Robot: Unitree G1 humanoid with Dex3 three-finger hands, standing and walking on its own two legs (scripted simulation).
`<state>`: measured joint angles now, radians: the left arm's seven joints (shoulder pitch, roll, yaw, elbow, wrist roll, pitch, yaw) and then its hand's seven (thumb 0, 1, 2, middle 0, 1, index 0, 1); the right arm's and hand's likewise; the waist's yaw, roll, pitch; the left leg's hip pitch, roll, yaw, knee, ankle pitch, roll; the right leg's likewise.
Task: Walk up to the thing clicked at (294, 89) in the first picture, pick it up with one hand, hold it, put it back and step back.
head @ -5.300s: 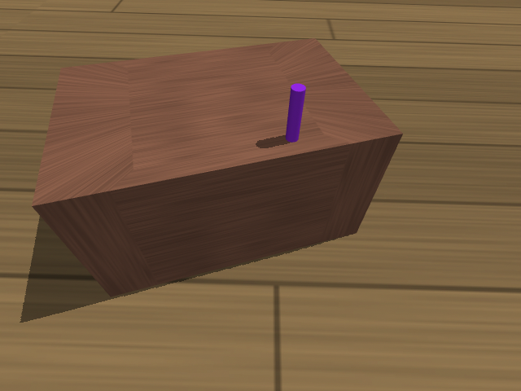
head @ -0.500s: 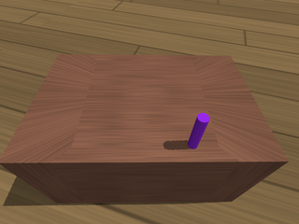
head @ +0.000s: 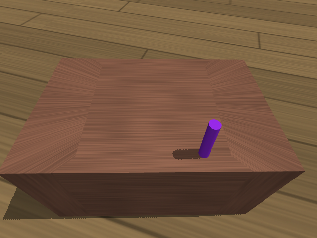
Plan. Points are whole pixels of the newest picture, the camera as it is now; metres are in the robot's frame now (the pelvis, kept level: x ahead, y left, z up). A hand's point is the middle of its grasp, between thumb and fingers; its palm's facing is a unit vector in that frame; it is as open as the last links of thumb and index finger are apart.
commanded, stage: stand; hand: right
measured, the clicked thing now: (208, 140) +0.43 -0.18 -0.09
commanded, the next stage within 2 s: rise first in 0.58 s
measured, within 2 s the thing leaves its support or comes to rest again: neither
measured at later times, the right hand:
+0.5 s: hand out of the picture +0.08 -0.25 -0.16, palm faces -0.05 +0.94 -0.34, open 7.4 cm
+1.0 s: hand (248, 229) +0.16 -0.25 -0.13, palm faces +0.25 +0.92 -0.29, open 13.4 cm
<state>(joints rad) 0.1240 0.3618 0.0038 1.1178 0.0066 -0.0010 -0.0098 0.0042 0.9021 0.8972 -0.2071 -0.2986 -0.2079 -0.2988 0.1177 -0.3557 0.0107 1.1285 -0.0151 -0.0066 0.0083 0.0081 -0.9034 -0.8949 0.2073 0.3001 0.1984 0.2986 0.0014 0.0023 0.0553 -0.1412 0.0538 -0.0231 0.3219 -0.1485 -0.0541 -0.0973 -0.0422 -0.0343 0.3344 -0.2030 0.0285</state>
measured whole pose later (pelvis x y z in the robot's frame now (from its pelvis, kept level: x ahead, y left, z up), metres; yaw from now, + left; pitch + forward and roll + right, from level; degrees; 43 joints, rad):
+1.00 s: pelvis +0.00 +0.01 -0.01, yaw -2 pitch +5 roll +0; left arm 0.10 0.28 0.14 0.80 -0.02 -0.08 0.03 0.00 0.22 0.29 -0.07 -0.08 -0.08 -0.07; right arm 0.11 -0.29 -0.18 0.76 0.06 -0.03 -0.03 0.01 -0.20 -0.30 0.08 0.07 0.07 0.07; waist 0.00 0.00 -0.01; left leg -0.38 0.05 0.01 0.52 -0.24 -0.04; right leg -0.35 -0.05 0.01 0.55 -0.29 0.04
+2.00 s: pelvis +0.00 +0.01 -0.02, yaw -2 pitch +3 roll +0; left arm 0.28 0.22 0.08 0.53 -0.01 -0.09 0.07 -0.01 -0.51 0.04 -0.07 -0.07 -0.08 -0.06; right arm 0.32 -0.25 -0.22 0.36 0.05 -0.03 -0.05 -0.01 0.46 -0.06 0.05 0.06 0.05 0.06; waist -0.01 -0.01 -0.03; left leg -0.39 0.05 0.01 0.63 -0.30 -0.04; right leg -0.37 -0.05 0.02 0.65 -0.35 0.04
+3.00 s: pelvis -0.01 +0.00 -0.05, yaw -2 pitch +10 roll +1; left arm 0.32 0.23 0.03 0.39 -0.01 -0.09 0.10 -0.01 -0.52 0.04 -0.06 -0.06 -0.07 -0.05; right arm -0.16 -0.44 -0.47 0.67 0.17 -0.23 0.27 -0.01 0.53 -0.02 0.06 0.05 0.06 0.05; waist 0.03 0.03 -0.07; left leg -0.62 0.05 0.02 0.82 -0.37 -0.05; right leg -0.61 -0.05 0.04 0.87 -0.43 0.04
